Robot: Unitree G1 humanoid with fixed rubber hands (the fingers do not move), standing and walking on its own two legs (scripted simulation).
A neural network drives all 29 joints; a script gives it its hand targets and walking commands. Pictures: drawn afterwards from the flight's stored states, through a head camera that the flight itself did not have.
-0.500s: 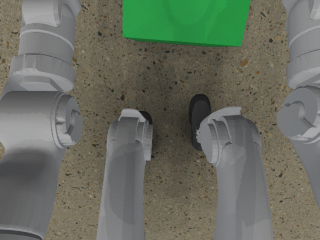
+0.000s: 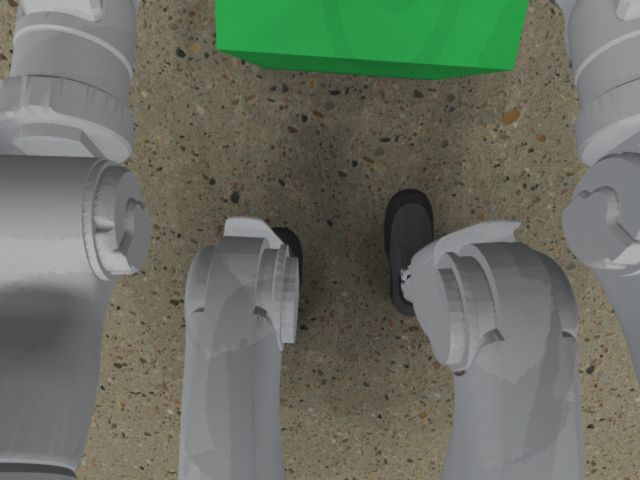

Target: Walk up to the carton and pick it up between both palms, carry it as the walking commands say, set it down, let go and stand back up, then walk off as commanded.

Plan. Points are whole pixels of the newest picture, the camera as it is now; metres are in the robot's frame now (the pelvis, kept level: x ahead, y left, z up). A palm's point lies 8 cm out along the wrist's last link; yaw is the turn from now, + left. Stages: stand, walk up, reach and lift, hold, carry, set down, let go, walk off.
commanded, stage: reach and lift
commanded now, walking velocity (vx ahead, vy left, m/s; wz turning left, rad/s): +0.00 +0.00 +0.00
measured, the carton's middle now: out of the picture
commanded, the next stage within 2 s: none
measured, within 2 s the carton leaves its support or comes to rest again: leaves its support in 1.40 s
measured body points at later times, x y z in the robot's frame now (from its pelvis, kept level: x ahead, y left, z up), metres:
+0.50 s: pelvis +0.00 +0.00 +0.00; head +0.39 +0.01 +0.21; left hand +0.60 +0.17 -0.19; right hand +0.58 -0.19 -0.20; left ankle +0.10 +0.11 -0.35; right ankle +0.15 -0.11 -0.35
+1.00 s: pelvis +0.00 +0.00 +0.00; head +0.39 +0.01 +0.21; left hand +0.60 +0.15 -0.19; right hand +0.58 -0.18 -0.20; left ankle +0.10 +0.11 -0.35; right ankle +0.15 -0.11 -0.35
